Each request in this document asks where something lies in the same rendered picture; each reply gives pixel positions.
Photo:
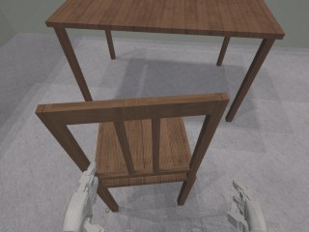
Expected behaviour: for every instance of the table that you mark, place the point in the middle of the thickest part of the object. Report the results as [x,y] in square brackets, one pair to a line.
[220,18]

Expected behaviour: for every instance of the chair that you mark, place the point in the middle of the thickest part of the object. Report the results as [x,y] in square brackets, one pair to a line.
[141,141]

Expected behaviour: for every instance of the right robot hand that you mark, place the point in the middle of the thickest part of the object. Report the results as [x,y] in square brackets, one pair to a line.
[250,215]

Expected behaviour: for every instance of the left robot hand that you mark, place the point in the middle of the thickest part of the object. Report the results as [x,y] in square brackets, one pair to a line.
[81,202]

